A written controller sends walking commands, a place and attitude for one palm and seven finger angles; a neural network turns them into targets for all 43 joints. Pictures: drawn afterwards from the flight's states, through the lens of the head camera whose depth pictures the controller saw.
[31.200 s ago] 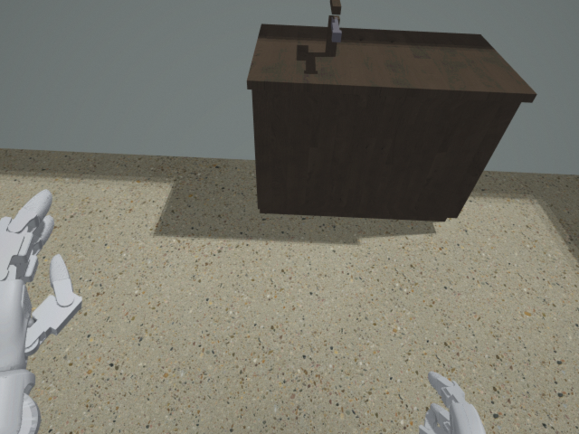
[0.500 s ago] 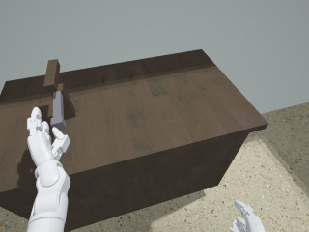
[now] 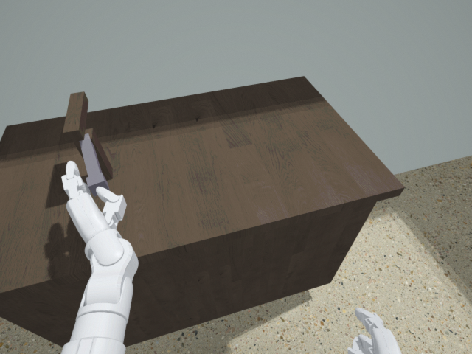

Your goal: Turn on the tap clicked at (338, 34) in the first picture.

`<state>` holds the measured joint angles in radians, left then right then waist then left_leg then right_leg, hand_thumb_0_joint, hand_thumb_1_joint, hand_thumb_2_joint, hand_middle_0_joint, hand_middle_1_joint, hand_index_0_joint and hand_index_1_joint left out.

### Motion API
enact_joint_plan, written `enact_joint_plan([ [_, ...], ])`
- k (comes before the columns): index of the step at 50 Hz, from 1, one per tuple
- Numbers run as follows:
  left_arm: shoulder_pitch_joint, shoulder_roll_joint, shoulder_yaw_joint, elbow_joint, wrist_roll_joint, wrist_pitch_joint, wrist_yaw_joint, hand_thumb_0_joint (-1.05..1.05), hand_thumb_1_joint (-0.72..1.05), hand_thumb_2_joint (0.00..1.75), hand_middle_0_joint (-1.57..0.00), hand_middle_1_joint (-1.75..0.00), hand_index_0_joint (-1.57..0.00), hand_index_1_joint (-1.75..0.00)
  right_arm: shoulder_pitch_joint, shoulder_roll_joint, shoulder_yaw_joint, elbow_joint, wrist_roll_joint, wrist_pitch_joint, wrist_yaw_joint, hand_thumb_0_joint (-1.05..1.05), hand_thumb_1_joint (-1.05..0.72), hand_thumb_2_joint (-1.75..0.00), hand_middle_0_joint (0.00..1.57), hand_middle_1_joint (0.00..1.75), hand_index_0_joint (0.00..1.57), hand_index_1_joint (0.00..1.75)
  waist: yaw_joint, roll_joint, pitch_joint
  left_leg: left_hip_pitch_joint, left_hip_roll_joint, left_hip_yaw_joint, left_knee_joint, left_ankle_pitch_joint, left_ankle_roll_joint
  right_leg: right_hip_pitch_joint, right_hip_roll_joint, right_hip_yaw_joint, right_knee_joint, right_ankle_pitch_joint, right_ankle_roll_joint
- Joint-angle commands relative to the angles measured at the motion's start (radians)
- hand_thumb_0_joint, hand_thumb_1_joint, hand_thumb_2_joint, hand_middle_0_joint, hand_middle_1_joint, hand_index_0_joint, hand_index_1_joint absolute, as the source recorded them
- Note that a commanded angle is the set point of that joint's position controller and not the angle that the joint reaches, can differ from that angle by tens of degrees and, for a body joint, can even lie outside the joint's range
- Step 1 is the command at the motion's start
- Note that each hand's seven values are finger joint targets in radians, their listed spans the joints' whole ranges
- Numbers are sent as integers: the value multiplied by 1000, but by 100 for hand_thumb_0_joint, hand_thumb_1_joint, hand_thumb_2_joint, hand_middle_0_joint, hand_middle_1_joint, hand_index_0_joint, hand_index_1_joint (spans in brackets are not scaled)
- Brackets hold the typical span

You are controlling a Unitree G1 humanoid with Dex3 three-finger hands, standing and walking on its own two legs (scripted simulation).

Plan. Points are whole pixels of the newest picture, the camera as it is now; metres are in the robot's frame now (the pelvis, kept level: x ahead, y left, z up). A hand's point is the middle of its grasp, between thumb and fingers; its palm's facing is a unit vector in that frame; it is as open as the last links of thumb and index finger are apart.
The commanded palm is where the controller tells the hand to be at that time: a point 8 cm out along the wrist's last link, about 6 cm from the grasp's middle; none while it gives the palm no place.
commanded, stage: push the lever round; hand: left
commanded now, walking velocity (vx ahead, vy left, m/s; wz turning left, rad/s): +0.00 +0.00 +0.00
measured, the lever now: (98, 184) +0.38 +0.28 +0.09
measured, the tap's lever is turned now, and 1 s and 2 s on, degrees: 12 47 64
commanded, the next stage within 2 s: lift the hand up off the lever in 1.68 s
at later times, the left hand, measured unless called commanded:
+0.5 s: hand (149, 185) +0.38 +0.18 +0.09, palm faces +0.73 -0.68 -0.07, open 7.8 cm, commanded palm +0.33 +0.22 +0.09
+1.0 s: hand (164, 171) +0.42 +0.16 +0.09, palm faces +0.78 -0.61 -0.13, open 8.1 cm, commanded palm +0.37 +0.20 +0.09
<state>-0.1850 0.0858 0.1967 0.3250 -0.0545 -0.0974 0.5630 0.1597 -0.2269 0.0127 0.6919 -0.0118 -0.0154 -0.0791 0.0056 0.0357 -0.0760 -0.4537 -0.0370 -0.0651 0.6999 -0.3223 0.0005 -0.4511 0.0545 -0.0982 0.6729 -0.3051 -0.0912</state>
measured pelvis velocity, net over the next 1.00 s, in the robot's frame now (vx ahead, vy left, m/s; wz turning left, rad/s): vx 0.00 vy -0.01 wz -0.01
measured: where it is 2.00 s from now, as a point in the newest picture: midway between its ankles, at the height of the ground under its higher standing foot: outside the picture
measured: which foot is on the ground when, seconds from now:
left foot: down 0.00-1.00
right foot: down 0.00-1.00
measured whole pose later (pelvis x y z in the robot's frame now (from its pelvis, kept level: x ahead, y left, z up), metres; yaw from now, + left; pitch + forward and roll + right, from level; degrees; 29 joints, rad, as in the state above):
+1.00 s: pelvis +0.00 -0.01 +0.00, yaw +0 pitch +9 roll +1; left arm -0.55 -0.03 0.27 0.64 0.09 0.03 0.90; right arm 0.18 -0.20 -0.03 0.74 -0.06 0.05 -0.01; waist -0.04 0.03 -0.14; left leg -0.54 -0.03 -0.06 0.73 -0.33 -0.02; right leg -0.55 0.07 -0.10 0.71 -0.32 -0.11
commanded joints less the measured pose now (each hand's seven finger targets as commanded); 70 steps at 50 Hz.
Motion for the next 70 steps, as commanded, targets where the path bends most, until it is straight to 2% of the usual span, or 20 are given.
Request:
enact_joint_plan([
  [1, -384, 163, 15, -206, 41, -39, 37, 0, 90, 90, -15, -15, -15, -15, -121, -109, -34, -140, -4, -34, -8, 0, -90, -90, 20, 30, 20, 30, -25, -39, -223, 21, 3, 8, -79, 67, 36, 146, -83, 131, -158, 70, 72],
  [15, -476, 160, 68, -93, 85, 1, 159, 0, 90, 90, -15, -15, -15, -15, -134, -97, -45, -121, -17, 3, -2, 0, -90, -90, 20, 30, 20, 30, -7, -51, -238, -10, 8, 15, -78, 56, 30, 161, -91, 145, -181, 32, 71],
  [17, -523, 109, 19, -74, 93, 7, 173, 0, 90, 90, -15, -15, -15, -15, -136, -89, -43, -120, -16, 6, 4, 0, -90, -90, 20, 30, 20, 30, -23, -60, -221, -10, 11, 15, -79, 48, 29, 143, -91, 136, -178, 17, 71],
  [20, -520, 141, 75, -39, 107, 15, 206, 0, 90, 90, -15, -15, -15, -15, -128, -95, -51, -110, -24, 8, 8, 0, -90, -90, 20, 30, 20, 30, -7, -69, -245, -17, 12, 13, -74, 61, 28, 148, -86, 131, -172, 27, 68],
  [27, -573, 68, 30, -15, 130, 39, 251, 0, 90, 90, -15, -15, -15, -15, -121, -85, -54, -111, -31, 17, 30, 0, -90, -90, 20, 30, 20, 30, -19, -65, -272, -25, 11, 25, -52, 106, 24, 150, -91, 125, -146, 102, 71],
  [30, -584, 116, 90, 34, 131, 55, 272, 0, 90, 90, -15, -15, -15, -15, -118, -92, -59, -99, -32, 20, 28, 0, -90, -90, 20, 30, 20, 30, -13, -97, -240, -58, 13, 24, -52, 67, 26, 138, -93, 140, -171, 42, 75],
  [33, -651, 80, 54, 39, 137, 52, 286, 0, 90, 90, -15, -15, -15, -15, -116, -86, -57, -99, -34, 19, 32, 0, -90, -90, 20, 30, 20, 30, -29, -99, -251, -56, 13, 31, -46, 47, 27, 126, -98, 147, -179, 4, 80],
  [35, -623, 139, 125, 60, 144, 60, 302, 0, 90, 90, -15, -15, -15, -15, -110, -91, -63, -92, -35, 24, 32, 0, -90, -90, 20, 30, 20, 30, -6, -78, -279, -69, 13, 31, -46, 63, 25, 151, -97, 151, -171, 32, 77],
  [37, -670, 71, 63, 57, 152, 66, 306, 0, 90, 90, -15, -15, -15, -15, -102, -83, -60, -95, -36, 26, 41, 0, -90, -90, 20, 30, 20, 30, -24, -70, -287, -57, 14, 31, -45, 87, 23, 146, -97, 132, -149, 79, 75],
  [40, -663, 115, 127, 111, 158, 82, 329, 0, 90, 90, -15, -15, -15, -15, -90, -93, -67, -81, -43, 27, 43, 0, -90, -90, 20, 30, 20, 30, -16, -98, -286, -78, 13, 31, -39, 87, 25, 142, -94, 134, -152, 88, 79],
  [42, -708, 56, 70, 99, 164, 85, 332, 0, 90, 90, -15, -15, -15, -15, -86, -86, -64, -86, -43, 28, 50, 0, -90, -90, 20, 30, 20, 30, -33, -78, -305, -62, 15, 37, -33, 109, 22, 137, -98, 126, -134, 132, 80],
  [45, -686, 89, 123, 132, 170, 100, 349, 0, 90, 90, -15, -15, -15, -15, -73, -94, -70, -76, -48, 28, 57, 0, -90, -90, 20, 30, 20, 30, -15, -70, -320, -73, 14, 34, -32, 132, 20, 142, -91, 115, -118, 168, 75],
  [47, -744, 36, 74, 131, 172, 101, 353, 0, 90, 90, -15, -15, -15, -15, -66, -88, -67, -77, -50, 25, 64, 0, -90, -90, 20, 30, 20, 30, -40, -94, -314, -73, 14, 36, -25, 119, 21, 119, -94, 113, -118, 154, 84],
  [50, -741, 105, 149, 168, 173, 108, 366, 0, 90, 90, -15, -15, -15, -15, -59, -97, -72, -66, -51, 19, 65, 0, -90, -90, 20, 30, 20, 30, -27, -118, -308, -109, 12, 34, -23, 96, 22, 128, -97, 128, -132, 132, 88],
  [52, -789, 57, 103, 158, 178, 105, 370, 0, 90, 90, -15, -15, -15, -15, -50, -89, -69, -68, -51, 18, 70, 0, -90, -90, 20, 30, 20, 30, -43, -111, -322, -100, 12, 37, -22, 104, 22, 128, -101, 125, -123, 152, 91],
  [55, -782, 112, 167, 209, 185, 115, 383, 0, 90, 90, -15, -15, -15, -15, -42, -97, -74, -54, -53, 14, 72, 0, -90, -90, 20, 30, 20, 30, -35, -111, -318, -126, 12, 35, -17, 86, 22, 119, -101, 128, -129, 120, 91],
  [59, -880, 66, 121, 242, 195, 108, 396, 0, 90, 90, -15, -15, -15, -15, -27, -91, -70, -45, -60, 4, 82, 0, -90, -90, 20, 30, 20, 30, -64, -98, -308, -130, 11, 38, -7, 62, 24, 76, -101, 131, -136, 65, 94],
  [60, -868, 118, 176, 256, 202, 106, 403, 0, 90, 90, -15, -15, -15, -15, -18, -97, -78, -36, -61, 2, 80, 0, -90, -90, 20, 30, 20, 30, -52, -100, -323, -135, 12, 36, -8, 67, 24, 81, -95, 126, -128, 64, 89],
  [66, -862, 88, 157, 240, 213, 98, 402, 0, 90, 90, -15, -15, -15, -15, 18, -95, -80, -48, -66, 0, 94, 0, -90, -90, 20, 30, 20, 30, -55, -85, -396, -132, 12, 39, 0, 132, 21, 129, -99, 114, -74, 241, 94],
  [70, -876, 106, 173, 255, 211, 98, 399, 0, 90, 90, -15, -15, -15, -15, 17, -102, -84, -40, -64, -7, 95, 0, -90, -90, 20, 30, 20, 30, -62, -106, -357, -158, 11, 41, 4, 92, 23, 108, -100, 127, -99, 186, 101],
])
